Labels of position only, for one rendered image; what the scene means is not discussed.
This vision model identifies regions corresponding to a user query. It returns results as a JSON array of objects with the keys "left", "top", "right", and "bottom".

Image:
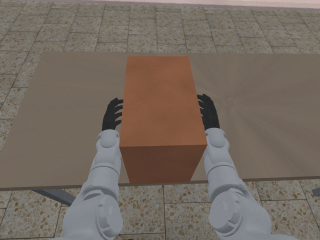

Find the right robot upper arm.
[{"left": 208, "top": 191, "right": 299, "bottom": 240}]

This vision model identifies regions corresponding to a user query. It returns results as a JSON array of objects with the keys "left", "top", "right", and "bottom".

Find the robot left hand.
[{"left": 102, "top": 97, "right": 123, "bottom": 131}]

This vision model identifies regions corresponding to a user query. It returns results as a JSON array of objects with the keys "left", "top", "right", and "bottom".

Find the carton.
[{"left": 119, "top": 56, "right": 208, "bottom": 185}]

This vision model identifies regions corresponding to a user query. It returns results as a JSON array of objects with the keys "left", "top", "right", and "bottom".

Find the left robot upper arm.
[{"left": 49, "top": 194, "right": 124, "bottom": 240}]

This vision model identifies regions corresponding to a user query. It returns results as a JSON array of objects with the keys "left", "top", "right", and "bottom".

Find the table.
[{"left": 0, "top": 51, "right": 320, "bottom": 207}]

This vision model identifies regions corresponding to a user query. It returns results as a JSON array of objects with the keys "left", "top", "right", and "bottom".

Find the robot right forearm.
[{"left": 203, "top": 127, "right": 259, "bottom": 205}]

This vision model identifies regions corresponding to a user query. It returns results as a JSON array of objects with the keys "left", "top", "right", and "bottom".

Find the robot left forearm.
[{"left": 62, "top": 129, "right": 122, "bottom": 236}]

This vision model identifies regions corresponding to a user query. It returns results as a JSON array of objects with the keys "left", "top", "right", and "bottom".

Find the robot right hand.
[{"left": 197, "top": 94, "right": 220, "bottom": 131}]

